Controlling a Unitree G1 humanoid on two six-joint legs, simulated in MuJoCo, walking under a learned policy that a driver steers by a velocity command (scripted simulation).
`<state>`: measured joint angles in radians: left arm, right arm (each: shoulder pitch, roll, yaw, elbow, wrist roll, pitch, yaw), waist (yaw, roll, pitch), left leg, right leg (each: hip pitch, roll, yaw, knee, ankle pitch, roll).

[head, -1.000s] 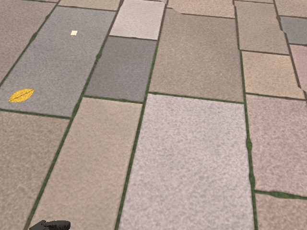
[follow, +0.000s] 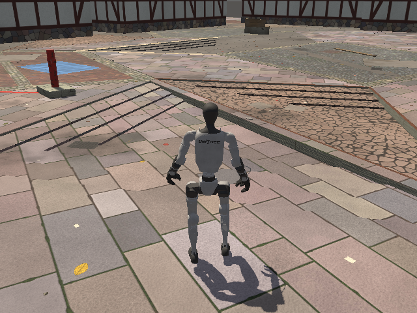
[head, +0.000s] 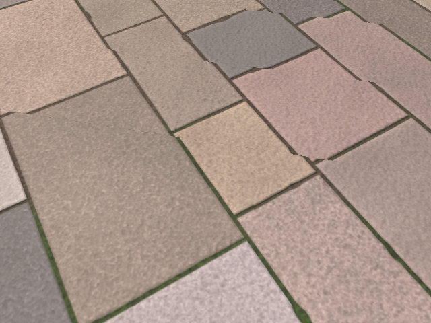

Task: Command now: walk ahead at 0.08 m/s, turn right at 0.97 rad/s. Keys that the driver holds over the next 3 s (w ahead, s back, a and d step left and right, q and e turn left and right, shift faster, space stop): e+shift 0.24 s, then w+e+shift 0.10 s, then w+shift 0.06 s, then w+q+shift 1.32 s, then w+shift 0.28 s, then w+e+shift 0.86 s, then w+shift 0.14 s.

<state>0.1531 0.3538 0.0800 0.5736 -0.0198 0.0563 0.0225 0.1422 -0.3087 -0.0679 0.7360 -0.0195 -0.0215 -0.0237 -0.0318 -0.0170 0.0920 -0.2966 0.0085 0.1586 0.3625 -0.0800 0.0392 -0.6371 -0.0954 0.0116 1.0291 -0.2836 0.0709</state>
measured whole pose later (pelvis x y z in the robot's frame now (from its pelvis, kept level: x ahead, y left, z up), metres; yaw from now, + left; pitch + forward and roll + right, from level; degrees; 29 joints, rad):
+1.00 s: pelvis +0.38 -0.06 -0.01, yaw -4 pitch +4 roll -3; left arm -0.04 0.26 0.02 0.51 -0.02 -0.15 -0.04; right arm 0.58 -0.21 -0.01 0.84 0.04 -0.05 -0.02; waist -0.14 -0.02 0.02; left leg 0.09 -0.04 -0.27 0.29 -0.42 0.09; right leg -0.66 0.02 0.09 0.54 0.04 0.04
